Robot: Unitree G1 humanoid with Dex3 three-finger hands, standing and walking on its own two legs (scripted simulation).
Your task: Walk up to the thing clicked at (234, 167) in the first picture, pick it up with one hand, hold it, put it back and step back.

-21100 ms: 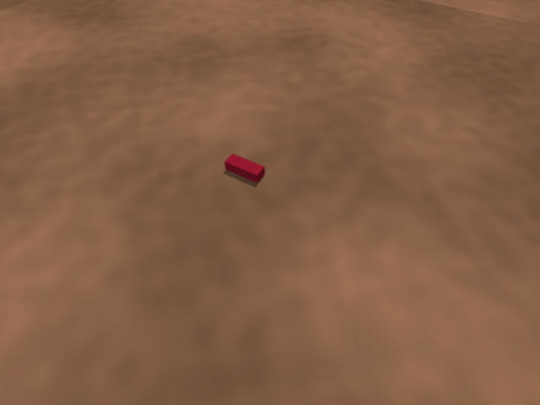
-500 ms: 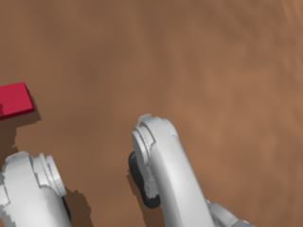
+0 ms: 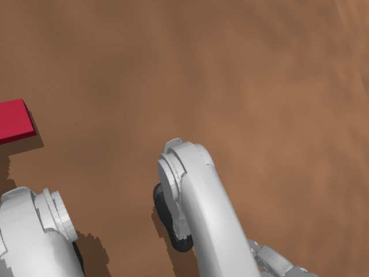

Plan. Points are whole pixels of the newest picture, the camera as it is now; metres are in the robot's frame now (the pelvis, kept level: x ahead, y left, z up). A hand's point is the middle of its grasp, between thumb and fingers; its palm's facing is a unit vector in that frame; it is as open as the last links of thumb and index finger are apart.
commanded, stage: close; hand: left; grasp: from above
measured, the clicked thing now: out of the picture +0.45 +0.28 -0.27
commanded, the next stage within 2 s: settle in 0.84 s
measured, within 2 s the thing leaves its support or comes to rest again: leaves its support in 1.26 s
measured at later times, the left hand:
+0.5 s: hand out of the picture +0.43 +0.28 -0.24, palm faces -0.42 -0.14 -0.90, open 10.3 cm
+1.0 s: hand out of the picture +0.43 +0.28 -0.24, palm faces -0.42 -0.12 -0.90, open 10.2 cm
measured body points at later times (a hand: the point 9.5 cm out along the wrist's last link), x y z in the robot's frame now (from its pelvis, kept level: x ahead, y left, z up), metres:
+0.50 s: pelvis +0.00 +0.00 +0.01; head +0.26 +0.11 +0.35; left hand +0.45 +0.29 -0.19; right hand +0.05 -0.26 -0.05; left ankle +0.06 +0.13 -0.26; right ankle +0.12 -0.14 -0.26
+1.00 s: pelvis +0.00 +0.00 +0.01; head +0.26 +0.12 +0.35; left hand +0.45 +0.29 -0.19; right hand +0.04 -0.25 -0.06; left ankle +0.06 +0.13 -0.26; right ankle +0.12 -0.14 -0.26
